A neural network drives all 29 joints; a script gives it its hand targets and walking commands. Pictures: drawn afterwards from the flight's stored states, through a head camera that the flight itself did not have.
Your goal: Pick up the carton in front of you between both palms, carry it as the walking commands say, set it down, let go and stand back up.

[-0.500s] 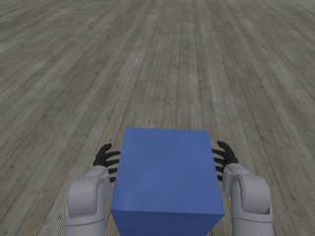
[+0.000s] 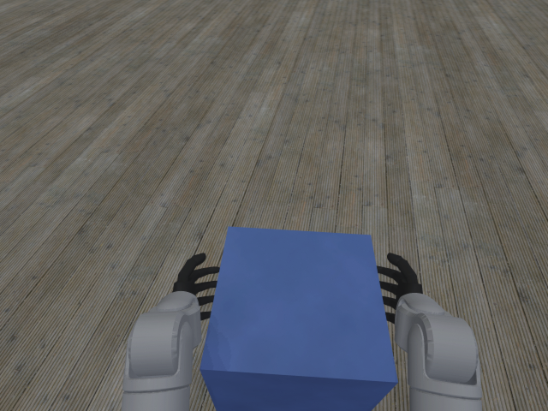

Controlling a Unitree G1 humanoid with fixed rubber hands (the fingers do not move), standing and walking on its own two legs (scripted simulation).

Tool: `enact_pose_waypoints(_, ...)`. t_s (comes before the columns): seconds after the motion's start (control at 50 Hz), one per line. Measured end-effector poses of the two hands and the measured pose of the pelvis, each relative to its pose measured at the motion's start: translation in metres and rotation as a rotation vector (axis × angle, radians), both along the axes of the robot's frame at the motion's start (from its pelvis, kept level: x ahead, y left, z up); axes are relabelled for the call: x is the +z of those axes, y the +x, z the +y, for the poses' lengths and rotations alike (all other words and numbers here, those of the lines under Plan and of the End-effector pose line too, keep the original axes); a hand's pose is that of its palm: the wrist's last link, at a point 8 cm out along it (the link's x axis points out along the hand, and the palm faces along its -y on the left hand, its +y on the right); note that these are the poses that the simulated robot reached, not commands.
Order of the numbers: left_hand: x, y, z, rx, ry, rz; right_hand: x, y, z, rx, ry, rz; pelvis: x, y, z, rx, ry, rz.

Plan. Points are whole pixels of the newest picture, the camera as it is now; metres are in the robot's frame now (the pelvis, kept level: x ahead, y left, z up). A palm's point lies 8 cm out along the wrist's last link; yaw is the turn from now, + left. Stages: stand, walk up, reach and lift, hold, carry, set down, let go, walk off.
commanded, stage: carry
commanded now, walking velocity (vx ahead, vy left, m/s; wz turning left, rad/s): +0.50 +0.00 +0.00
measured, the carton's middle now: (292, 332) +0.27 +0.00 -0.02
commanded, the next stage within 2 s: none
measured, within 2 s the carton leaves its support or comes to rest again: neither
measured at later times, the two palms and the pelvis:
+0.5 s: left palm (204, 144) +0.62 +0.18 +0.08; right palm (351, 142) +0.60 -0.12 +0.09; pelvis +0.34 +0.05 +0.00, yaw -4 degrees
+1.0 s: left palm (242, 75) +0.95 +0.13 +0.07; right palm (350, 75) +0.95 -0.17 +0.07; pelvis +0.68 -0.01 +0.00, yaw +0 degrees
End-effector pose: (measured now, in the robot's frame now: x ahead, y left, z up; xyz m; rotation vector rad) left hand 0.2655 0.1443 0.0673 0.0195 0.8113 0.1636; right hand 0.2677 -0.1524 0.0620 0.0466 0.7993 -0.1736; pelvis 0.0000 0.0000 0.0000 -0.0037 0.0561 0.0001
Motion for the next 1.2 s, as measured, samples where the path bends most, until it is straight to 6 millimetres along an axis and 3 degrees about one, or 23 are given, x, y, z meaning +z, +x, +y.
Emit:
enact_pose_waypoints(0.14, 0.022, 0.077, -0.003, 0.016, 0.008, -0.029, 0.021, 0.082, -0.003, 0.026, -0.001, -0.03, 0.022, 0.081, -0.007, -0.011, 0.03, 0.017)
enact_pose_waypoints(0.3, 0.046, 0.197, 0.004, -0.02, -0.014, -0.14, 0.048, 0.19, 0.003, -0.017, -0.012, -0.14, 0.017, 0.197, 0.009, -0.024, 0.018, 0.011)
enact_pose_waypoints(0.44, 0.019, 0.317, 0.029, -0.035, -0.069, -0.141, 0.035, 0.304, 0.029, -0.043, -0.053, -0.14, -0.011, 0.309, 0.037, -0.056, 0.021, -0.008)
enact_pose_waypoints(0.52, 0.011, 0.364, 0.034, -0.048, -0.075, -0.041, 0.027, 0.345, 0.034, -0.065, -0.052, -0.04, 0.004, 0.351, 0.048, -0.076, -0.002, 0.004)
enact_pose_waypoints(0.62, 0.021, 0.423, 0.034, -0.068, -0.072, -0.039, 0.038, 0.399, 0.035, -0.078, -0.059, -0.037, 0.02, 0.406, 0.051, -0.069, -0.024, 0.017)
enact_pose_waypoints(0.8, 0.044, 0.54, 0.024, -0.036, -0.059, -0.133, 0.058, 0.527, 0.024, -0.042, -0.047, -0.13, 0.019, 0.53, 0.032, -0.05, -0.019, 0.014)
enact_pose_waypoints(0.86, 0.037, 0.585, 0.012, -0.026, -0.046, -0.134, 0.048, 0.575, 0.013, -0.031, -0.037, -0.131, 0.008, 0.579, 0.018, -0.042, -0.008, 0.007)
enact_pose_waypoints(0.94, 0.018, 0.647, -0.007, -0.015, -0.014, -0.111, 0.02, 0.642, -0.006, -0.02, -0.002, -0.108, -0.011, 0.643, -0.003, -0.02, -0.018, -0.01)
enact_pose_waypoints(1.04, 0.005, 0.698, -0.017, 0.008, -0.001, 0.004, 0.004, 0.7, -0.017, 0.007, 0.004, 0.006, 0.006, 0.696, -0.018, 0.001, 0.007, 0.003)
enact_pose_waypoints(1.2, 0.027, 0.793, -0.022, 0.006, 0.004, -0.042, 0.025, 0.795, -0.022, 0.017, -0.002, -0.041, 0.025, 0.795, -0.023, -0.017, 0.036, 0.022)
